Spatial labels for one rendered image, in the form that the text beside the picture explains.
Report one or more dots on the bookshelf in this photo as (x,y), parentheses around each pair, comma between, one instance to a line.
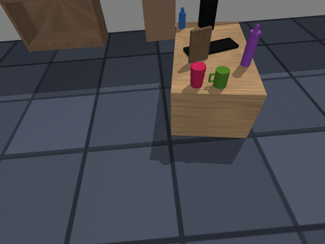
(57,24)

